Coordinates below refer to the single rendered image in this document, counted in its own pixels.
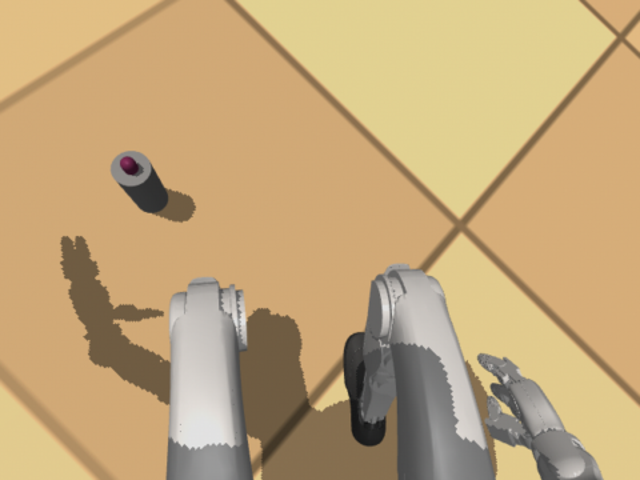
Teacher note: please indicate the right robot arm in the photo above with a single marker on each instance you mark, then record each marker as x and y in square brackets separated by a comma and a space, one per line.
[561, 456]

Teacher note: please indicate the right robot foot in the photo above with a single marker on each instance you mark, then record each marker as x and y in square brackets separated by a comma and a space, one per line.
[365, 433]

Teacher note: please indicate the right robot hand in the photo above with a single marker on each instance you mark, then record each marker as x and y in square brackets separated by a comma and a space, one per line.
[526, 400]

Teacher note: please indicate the bottle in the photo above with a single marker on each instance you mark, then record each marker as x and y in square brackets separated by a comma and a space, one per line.
[134, 173]

